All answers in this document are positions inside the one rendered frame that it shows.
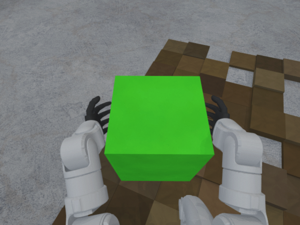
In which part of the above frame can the right robot forearm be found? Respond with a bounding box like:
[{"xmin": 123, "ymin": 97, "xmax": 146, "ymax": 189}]
[{"xmin": 212, "ymin": 118, "xmax": 269, "ymax": 225}]

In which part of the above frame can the left robot hand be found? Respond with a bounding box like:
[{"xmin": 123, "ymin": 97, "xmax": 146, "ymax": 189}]
[{"xmin": 85, "ymin": 96, "xmax": 111, "ymax": 134}]

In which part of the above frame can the right robot hand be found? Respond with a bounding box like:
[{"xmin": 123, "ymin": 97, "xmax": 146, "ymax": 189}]
[{"xmin": 205, "ymin": 95, "xmax": 230, "ymax": 135}]

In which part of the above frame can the carton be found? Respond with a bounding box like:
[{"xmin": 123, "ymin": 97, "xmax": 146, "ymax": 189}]
[{"xmin": 104, "ymin": 76, "xmax": 214, "ymax": 181}]

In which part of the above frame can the left robot forearm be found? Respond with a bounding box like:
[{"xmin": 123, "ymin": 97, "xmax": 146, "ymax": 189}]
[{"xmin": 60, "ymin": 120, "xmax": 109, "ymax": 225}]

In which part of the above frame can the robot right thigh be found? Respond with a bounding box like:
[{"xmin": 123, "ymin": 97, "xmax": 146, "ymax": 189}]
[{"xmin": 179, "ymin": 195, "xmax": 214, "ymax": 225}]

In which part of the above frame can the right robot upper arm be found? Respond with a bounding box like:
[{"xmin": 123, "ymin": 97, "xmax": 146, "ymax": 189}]
[{"xmin": 212, "ymin": 213, "xmax": 264, "ymax": 225}]

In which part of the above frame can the left robot upper arm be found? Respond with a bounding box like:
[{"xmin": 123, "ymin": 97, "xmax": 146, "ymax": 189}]
[{"xmin": 72, "ymin": 213, "xmax": 120, "ymax": 225}]

